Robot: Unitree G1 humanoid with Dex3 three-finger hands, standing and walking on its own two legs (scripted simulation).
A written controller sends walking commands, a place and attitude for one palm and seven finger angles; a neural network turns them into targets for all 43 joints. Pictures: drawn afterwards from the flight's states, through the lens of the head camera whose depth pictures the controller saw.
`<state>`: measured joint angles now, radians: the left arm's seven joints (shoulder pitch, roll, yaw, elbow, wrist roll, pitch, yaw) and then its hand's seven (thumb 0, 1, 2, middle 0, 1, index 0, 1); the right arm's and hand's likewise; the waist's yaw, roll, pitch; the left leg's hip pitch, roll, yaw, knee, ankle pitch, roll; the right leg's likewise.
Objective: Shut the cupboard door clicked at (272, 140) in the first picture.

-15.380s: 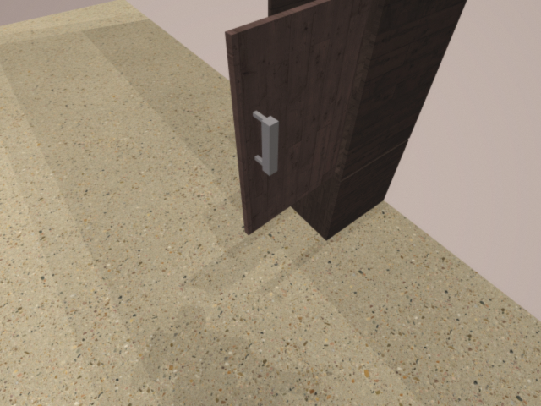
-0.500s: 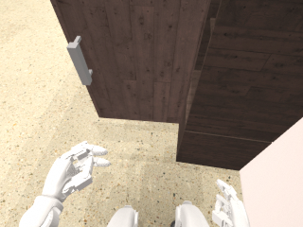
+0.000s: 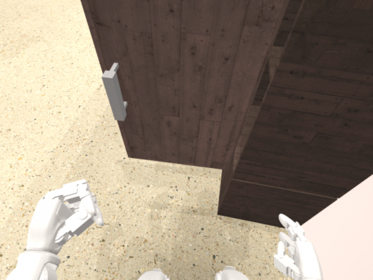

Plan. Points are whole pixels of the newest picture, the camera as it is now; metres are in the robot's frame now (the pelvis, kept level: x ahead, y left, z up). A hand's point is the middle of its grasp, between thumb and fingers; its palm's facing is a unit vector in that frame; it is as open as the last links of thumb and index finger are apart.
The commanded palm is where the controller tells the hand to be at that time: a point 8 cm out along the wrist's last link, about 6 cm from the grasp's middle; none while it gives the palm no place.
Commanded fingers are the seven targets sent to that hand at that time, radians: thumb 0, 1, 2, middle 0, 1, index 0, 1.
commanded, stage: raise the hand and make a fist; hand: left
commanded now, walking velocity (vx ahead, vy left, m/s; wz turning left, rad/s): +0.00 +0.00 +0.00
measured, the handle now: (118, 92) +0.53 +0.22 +0.08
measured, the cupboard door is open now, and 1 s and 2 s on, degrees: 94 94 94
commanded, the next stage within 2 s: bring the fist close to the handle in 0.68 s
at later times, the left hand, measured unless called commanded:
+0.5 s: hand (108, 207) +0.24 +0.17 +0.07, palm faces -0.09 -1.00 -0.03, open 3.1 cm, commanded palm +0.21 +0.23 +0.08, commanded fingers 0.00 0.90 0.90 -1.30 -1.50 -1.30 -1.50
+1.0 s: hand (103, 190) +0.26 +0.18 +0.08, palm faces -0.02 -1.00 -0.07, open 3.1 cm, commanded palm +0.25 +0.23 +0.08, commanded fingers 0.00 0.90 0.90 -1.30 -1.50 -1.30 -1.50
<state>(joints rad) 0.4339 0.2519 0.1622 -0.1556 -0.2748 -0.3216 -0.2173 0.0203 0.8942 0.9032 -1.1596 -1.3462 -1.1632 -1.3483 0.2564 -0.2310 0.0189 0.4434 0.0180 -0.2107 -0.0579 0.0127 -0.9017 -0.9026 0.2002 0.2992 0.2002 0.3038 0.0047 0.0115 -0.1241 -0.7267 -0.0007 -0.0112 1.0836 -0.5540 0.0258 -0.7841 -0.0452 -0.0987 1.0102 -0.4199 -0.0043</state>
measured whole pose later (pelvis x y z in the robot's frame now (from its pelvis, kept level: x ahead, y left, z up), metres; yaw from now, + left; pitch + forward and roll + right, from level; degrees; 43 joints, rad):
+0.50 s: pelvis +0.01 -0.01 +0.01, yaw +0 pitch +11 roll -1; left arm 0.37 0.26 0.16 -0.05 -0.29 -0.24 -0.31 0.02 0.90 0.90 -1.29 -1.50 -1.30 -1.50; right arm 0.30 -0.25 0.02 0.48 0.02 -0.19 -0.06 0.01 -0.90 -0.90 0.20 0.30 0.20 0.30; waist -0.01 0.03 -0.10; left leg -0.65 0.01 0.00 1.00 -0.53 0.01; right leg -0.73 -0.03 -0.09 0.95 -0.41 -0.02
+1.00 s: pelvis -0.01 -0.02 +0.01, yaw +1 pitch +10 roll -1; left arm 0.14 0.29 0.21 0.10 -0.30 -0.33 -0.31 0.02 0.89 0.90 -1.30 -1.50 -1.30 -1.50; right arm 0.26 -0.25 0.04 0.53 0.03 -0.20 -0.08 0.01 -0.90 -0.90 0.20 0.30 0.20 0.30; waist 0.00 0.02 -0.09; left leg -0.69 0.01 -0.03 1.04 -0.52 -0.01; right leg -0.76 -0.03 -0.12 0.98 -0.41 -0.03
